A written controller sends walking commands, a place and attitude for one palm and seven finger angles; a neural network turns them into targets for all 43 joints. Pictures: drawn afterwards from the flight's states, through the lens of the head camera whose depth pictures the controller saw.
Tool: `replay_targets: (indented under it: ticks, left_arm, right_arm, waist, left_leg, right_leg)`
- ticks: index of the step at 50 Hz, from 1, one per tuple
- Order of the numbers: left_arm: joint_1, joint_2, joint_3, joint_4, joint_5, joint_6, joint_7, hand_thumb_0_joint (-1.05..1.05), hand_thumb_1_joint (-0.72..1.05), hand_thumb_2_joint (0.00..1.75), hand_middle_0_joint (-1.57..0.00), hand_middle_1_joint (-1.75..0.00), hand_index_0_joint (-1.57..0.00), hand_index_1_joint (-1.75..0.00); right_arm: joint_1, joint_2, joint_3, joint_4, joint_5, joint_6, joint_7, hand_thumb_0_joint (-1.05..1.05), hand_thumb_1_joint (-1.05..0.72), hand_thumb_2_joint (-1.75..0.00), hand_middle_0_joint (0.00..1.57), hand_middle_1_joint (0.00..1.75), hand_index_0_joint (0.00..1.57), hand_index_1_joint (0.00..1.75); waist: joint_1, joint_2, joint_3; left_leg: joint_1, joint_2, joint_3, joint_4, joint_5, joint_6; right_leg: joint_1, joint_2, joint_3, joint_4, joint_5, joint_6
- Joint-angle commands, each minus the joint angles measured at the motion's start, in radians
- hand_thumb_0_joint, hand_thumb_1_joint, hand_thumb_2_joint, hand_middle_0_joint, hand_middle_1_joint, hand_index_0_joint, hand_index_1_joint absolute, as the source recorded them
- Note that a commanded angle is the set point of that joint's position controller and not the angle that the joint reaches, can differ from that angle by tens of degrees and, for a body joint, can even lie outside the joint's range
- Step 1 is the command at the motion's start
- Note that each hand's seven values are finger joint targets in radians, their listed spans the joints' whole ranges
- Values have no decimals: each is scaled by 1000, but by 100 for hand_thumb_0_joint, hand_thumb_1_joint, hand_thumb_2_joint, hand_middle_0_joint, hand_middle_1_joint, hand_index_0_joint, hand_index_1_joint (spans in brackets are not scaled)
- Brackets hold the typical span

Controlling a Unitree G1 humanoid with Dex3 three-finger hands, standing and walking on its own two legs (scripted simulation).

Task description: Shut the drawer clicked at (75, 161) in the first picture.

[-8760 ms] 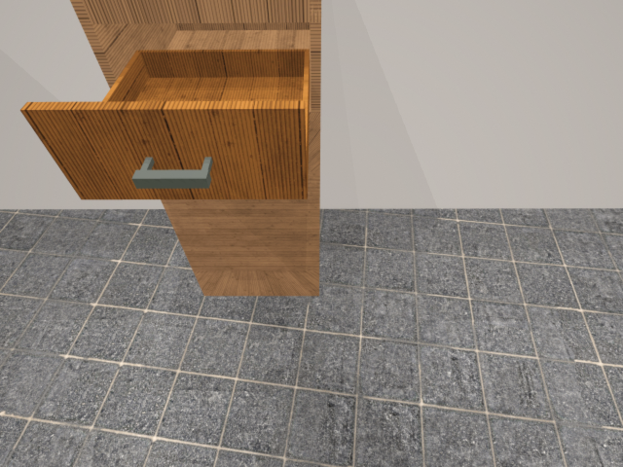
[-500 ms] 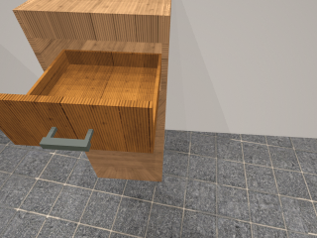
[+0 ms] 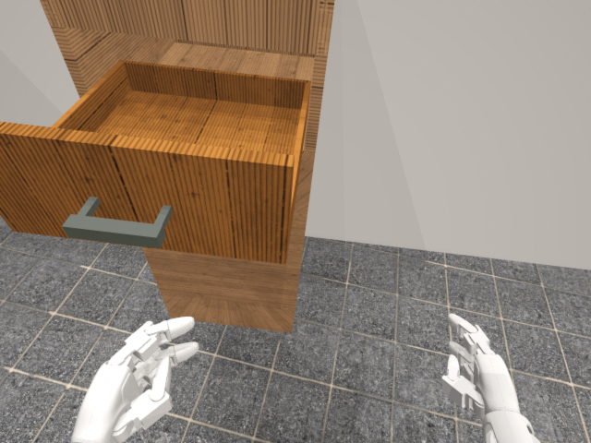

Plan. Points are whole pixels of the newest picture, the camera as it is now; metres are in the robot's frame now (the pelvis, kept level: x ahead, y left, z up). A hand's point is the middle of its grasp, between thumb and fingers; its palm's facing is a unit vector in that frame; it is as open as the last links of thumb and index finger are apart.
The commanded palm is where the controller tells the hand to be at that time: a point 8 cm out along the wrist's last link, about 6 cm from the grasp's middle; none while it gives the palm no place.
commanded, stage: raise the hand and make a fist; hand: left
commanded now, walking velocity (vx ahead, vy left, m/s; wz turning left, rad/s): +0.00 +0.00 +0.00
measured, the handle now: (122, 219) +0.33 +0.24 +0.15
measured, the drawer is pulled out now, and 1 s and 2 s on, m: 0.27 0.27 0.27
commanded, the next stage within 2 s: bring the fist close to the handle in 1.48 s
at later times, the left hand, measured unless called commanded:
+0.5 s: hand (89, 337) +0.19 +0.22 +0.14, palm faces +0.10 -0.98 -0.14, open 3.5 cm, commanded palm +0.13 +0.26 +0.15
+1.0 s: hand (54, 313) +0.18 +0.21 +0.22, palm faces +0.00 -0.98 -0.18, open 3.2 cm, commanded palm +0.13 +0.26 +0.24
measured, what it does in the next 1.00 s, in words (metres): stands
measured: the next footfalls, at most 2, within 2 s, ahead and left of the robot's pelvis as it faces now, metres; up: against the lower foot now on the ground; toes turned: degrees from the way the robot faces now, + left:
none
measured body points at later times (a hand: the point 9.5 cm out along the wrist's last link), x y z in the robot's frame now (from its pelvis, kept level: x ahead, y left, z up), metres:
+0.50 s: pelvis +0.01 -0.02 +0.02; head +0.00 -0.03 +0.47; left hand +0.18 +0.27 +0.15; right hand +0.16 -0.26 -0.06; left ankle +0.01 +0.07 -0.70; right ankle +0.01 -0.08 -0.70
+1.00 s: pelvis +0.00 +0.01 +0.04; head -0.04 -0.02 +0.48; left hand +0.17 +0.26 +0.23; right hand +0.24 -0.17 +0.01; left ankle +0.01 +0.07 -0.70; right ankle +0.01 -0.08 -0.70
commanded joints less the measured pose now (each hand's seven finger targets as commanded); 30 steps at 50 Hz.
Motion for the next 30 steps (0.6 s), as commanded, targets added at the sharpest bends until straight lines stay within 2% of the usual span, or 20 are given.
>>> replay_targets:
  ticks: [1,2,4,6,7,8,10,12,15,16,17,18,20,21,22,23,26,27,28,30]
  left_arm:
    - [-26,161,188,-529,-78,-104,79,0,90,90,-64,-78,-64,-78]
    - [-82,159,174,-590,-89,-132,91,0,90,90,-66,-80,-66,-80]
    - [-116,107,105,-541,-102,-186,78,0,90,90,-70,-84,-70,-84]
    - [-198,97,44,-469,-103,-222,27,0,90,90,-74,-88,-74,-88]
    - [-255,105,17,-434,-98,-214,-10,0,90,90,-76,-91,-76,-91]
    - [-268,131,21,-383,-96,-188,-45,0,90,90,-78,-93,-78,-93]
    - [-202,198,79,-274,-94,-93,-105,0,90,90,-82,-97,-82,-97]
    - [-134,271,172,-184,-95,26,-134,0,90,90,-86,-101,-86,-101]
    - [-100,350,342,-284,-150,152,-108,0,90,90,-92,-108,-92,-108]
    - [-93,335,373,-338,-180,166,-83,0,90,90,-94,-110,-94,-110]
    - [-58,357,444,-368,-204,165,-47,0,90,90,-96,-112,-96,-112]
    - [-17,306,438,-406,-225,154,-25,0,90,90,-98,-114,-98,-114]
    - [43,278,455,-446,-239,121,0,0,90,90,-102,-119,-102,-119]
    - [51,278,451,-448,-234,105,0,0,90,90,-104,-121,-104,-121]
    - [58,272,433,-453,-226,90,-10,0,90,90,-106,-123,-106,-123]
    - [74,258,403,-434,-211,88,-29,0,90,90,-108,-125,-108,-125]
    - [25,201,282,-430,-206,114,-101,0,90,90,-114,-132,-114,-132]
    - [-8,179,245,-440,-211,128,-118,0,90,90,-116,-134,-116,-134]
    - [-27,209,261,-455,-213,142,-127,0,90,90,-118,-136,-118,-136]
    - [-85,281,304,-525,-202,158,-118,0,90,90,-122,-140,-122,-140]
  right_arm:
    - [10,-66,-22,-174,6,-22,-21,0,-90,-90,20,30,20,30]
    - [37,-74,-18,-162,1,-25,-26,0,-90,-90,20,30,20,30]
    - [41,-83,-6,-128,7,-49,-37,0,-90,-90,20,30,20,30]
    - [31,-106,9,-98,14,-85,-43,0,-90,-90,20,30,20,30]
    - [14,-119,19,-90,17,-97,-47,0,-90,-90,20,30,20,30]
    - [20,-124,17,-78,27,-107,-55,0,-90,-90,20,30,20,30]
    - [22,-134,16,-76,40,-118,-70,0,-90,-90,20,30,20,30]
    - [-4,-133,13,-79,53,-110,-80,0,-90,-90,20,30,20,30]
    - [-64,-94,28,-114,52,-86,-88,0,-90,-90,20,30,20,30]
    - [-75,-76,36,-118,51,-83,-90,0,-90,-90,20,30,20,30]
    - [-92,-63,38,-109,52,-83,-91,0,-90,-90,20,30,20,30]
    - [-81,-47,43,-107,50,-87,-86,0,-90,-90,20,30,20,30]
    - [-65,-41,36,-97,54,-110,-77,0,-90,-90,20,30,20,30]
    - [-58,-49,32,-84,56,-123,-73,0,-90,-90,20,30,20,30]
    - [-60,-57,31,-83,55,-136,-70,0,-90,-90,20,30,20,30]
    - [-47,-66,27,-76,59,-147,-65,0,-90,-90,20,30,20,30]
    - [-34,-92,24,-75,75,-197,-71,0,-90,-90,20,30,20,30]
    - [-41,-101,27,-69,76,-211,-78,0,-90,-90,20,30,20,30]
    - [-30,-107,23,-66,77,-224,-83,0,-90,-90,20,30,20,30]
    - [-24,-114,22,-68,75,-253,-97,0,-90,-90,20,30,20,30]
  waist:
    - [41,269,-205]
    - [7,204,-197]
    - [-40,149,-93]
    - [-85,126,4]
    - [-107,100,43]
    - [-106,101,53]
    - [-71,27,26]
    - [-17,10,-30]
    - [62,7,-174]
    - [75,3,-184]
    - [96,-7,-202]
    - [98,24,-192]
    - [95,28,-149]
    - [87,48,-122]
    - [79,10,-109]
    - [69,34,-80]
    - [34,82,-14]
    - [23,62,24]
    - [27,73,8]
    - [38,40,-27]
  left_leg:
    - [146,44,-100,-119,350,-63]
    - [139,51,-116,-103,325,-54]
    - [112,56,-132,-91,237,-39]
    - [66,54,-150,-80,131,-26]
    - [50,52,-158,-71,101,-16]
    - [36,51,-156,-74,75,-16]
    - [6,44,-143,-91,56,-13]
    - [9,39,-127,-99,95,-12]
    - [39,35,-122,-128,189,-30]
    - [51,37,-123,-145,218,-36]
    - [62,40,-128,-154,243,-42]
    - [79,41,-125,-175,273,-46]
    - [98,44,-116,-197,300,-51]
    - [104,44,-114,-201,304,-52]
    - [102,49,-118,-195,310,-51]
    - [112,48,-114,-202,310,-48]
    - [166,50,-113,-219,269,-41]
    - [177,53,-123,-223,255,-37]
    - [196,53,-126,-234,243,-34]
    - [236,53,-132,-266,239,-24]
  right_leg:
    - [61,-8,32,-115,282,7]
    - [35,3,38,-118,269,17]
    - [-34,9,44,-149,195,24]
    - [-83,2,63,-188,96,31]
    - [-92,-3,83,-212,65,37]
    - [-78,-11,108,-242,27,39]
    - [-5,-37,159,-310,-37,53]
    - [90,-66,210,-345,-14,77]
    - [288,-120,233,-340,172,104]
    - [323,-120,218,-332,240,106]
    - [361,-113,211,-323,305,110]
    - [367,-100,181,-313,384,103]
    - [338,-82,151,-305,475,107]
    - [318,-78,154,-310,490,112]
    - [322,-88,176,-316,527,132]
    - [297,-84,175,-324,534,139]
    - [221,-72,171,-367,410,136]
    - [202,-72,174,-385,361,132]
    - [202,-66,172,-398,319,124]
    - [214,-46,138,-412,229,96]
